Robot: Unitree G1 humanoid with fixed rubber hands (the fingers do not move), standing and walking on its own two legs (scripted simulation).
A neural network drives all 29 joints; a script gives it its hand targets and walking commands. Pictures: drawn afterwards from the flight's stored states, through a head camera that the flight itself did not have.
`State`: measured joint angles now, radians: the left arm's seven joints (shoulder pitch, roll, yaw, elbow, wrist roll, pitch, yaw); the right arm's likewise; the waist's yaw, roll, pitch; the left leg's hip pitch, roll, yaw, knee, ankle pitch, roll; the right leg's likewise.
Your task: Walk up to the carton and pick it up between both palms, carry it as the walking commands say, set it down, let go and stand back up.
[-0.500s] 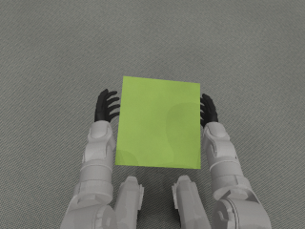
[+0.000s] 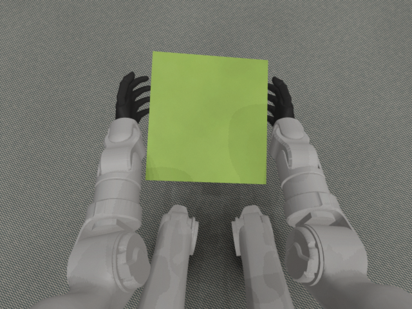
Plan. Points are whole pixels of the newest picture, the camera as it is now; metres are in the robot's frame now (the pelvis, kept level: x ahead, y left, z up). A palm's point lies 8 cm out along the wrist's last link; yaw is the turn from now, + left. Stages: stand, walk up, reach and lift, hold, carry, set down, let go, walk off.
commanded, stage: set down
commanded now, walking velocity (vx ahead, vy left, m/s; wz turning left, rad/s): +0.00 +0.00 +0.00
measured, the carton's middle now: (203, 132) +0.46 +0.03 -0.17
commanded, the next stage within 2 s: none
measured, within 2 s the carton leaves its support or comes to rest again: neither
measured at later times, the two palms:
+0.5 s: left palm (146, 119) +0.49 +0.16 -0.18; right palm (271, 123) +0.49 -0.12 -0.19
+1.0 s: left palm (151, 123) +0.50 +0.17 -0.26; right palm (261, 125) +0.51 -0.12 -0.27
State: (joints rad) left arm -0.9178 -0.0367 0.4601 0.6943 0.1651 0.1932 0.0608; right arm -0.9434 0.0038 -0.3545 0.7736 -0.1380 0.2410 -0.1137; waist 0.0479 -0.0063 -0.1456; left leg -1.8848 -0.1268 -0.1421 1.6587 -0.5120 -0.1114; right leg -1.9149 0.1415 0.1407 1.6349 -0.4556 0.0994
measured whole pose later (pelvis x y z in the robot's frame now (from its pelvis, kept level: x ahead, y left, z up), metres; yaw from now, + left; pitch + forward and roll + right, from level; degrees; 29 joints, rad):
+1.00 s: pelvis -0.01 +0.00 -0.11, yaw +1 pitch +41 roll +0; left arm -1.24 0.10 0.37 0.73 0.05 0.18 0.12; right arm -1.26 -0.15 -0.25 0.81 0.01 0.21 -0.16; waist 0.03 0.00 0.22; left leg -2.19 -0.16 -0.12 2.03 -0.56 -0.13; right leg -2.21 0.16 0.12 2.01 -0.51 0.14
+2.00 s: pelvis -0.03 +0.01 -0.14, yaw +1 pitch +30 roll -1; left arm -1.40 0.19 0.32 0.87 -0.01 0.20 0.14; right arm -1.45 -0.23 -0.22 0.96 0.04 0.21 -0.13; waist 0.03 0.01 0.49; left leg -2.13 -0.14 -0.09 2.15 -0.55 -0.10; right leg -2.13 0.13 0.10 2.12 -0.52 0.13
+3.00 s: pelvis -0.01 +0.00 -0.13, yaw +1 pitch +38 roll +0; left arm -1.25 0.29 0.13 0.99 -0.17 0.02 0.14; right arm -1.26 -0.27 -0.10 0.99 0.19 0.03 -0.15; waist 0.03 0.00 0.32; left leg -2.20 -0.09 -0.06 2.11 -0.57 -0.07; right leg -2.21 0.10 0.08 2.09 -0.54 0.10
